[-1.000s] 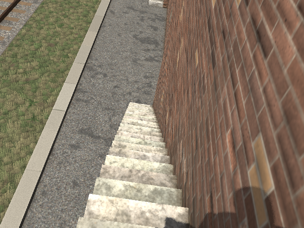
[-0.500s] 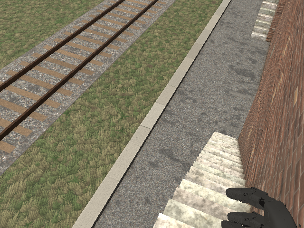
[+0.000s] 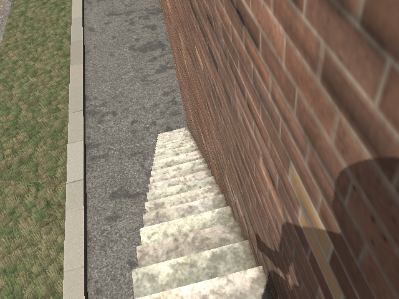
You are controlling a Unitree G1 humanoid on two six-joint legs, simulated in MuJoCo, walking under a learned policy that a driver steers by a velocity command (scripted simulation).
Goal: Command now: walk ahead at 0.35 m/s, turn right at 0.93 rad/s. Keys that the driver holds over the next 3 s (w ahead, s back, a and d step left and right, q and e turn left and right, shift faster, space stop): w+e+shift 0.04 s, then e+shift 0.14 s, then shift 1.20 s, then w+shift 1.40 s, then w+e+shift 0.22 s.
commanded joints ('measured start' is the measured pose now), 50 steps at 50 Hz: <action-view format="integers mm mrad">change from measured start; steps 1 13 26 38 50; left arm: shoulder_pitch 157 52 228 54 124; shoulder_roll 278 127 288 123 83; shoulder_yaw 25 72 81 -10 -57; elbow -173 36 169 -101 -164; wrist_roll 178 -3 99 129 60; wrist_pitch -48 -82 -80 -63 -152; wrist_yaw -84 168 34 -76 -59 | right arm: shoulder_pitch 47 -89 -25 -8 -143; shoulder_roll -132 15 -32 -121 -37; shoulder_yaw -71 -46 -74 -11 -10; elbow -44 -40 82 -81 -198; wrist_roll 37 16 18 46 22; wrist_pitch -109 45 42 -136 -92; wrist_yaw -69 -8 -78 -109 -31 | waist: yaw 166 42 148 116 178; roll -415 -115 -246 -56 -140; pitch -123 -36 73 -169 -167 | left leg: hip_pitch -347 -49 289 -183 -923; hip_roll -71 -101 -68 126 6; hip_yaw -63 -100 -112 -353 -242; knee -19 -403 -518 -295 242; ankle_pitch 568 1319 432 720 344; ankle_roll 15 64 86 168 -35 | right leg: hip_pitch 432 19 -527 -413 312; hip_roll -160 27 69 -55 -172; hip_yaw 205 176 -236 -56 400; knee -328 -294 133 534 -50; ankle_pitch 348 -256 -135 47 173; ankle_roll -302 -123 16 -8 -392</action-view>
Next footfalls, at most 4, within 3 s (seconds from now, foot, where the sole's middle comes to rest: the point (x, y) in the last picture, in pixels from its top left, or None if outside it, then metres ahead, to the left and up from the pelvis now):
0.42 left None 0.28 0.15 -0.90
0.90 right None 0.25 -0.03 -0.90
1.02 left None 0.34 0.19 -0.94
1.28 left None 0.43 0.17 -1.09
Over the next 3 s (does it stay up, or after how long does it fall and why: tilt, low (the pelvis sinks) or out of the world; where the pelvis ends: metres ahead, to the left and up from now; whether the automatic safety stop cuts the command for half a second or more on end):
stays up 1.17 0.53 -1.16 its command is cut before an obstacle after 1.4 s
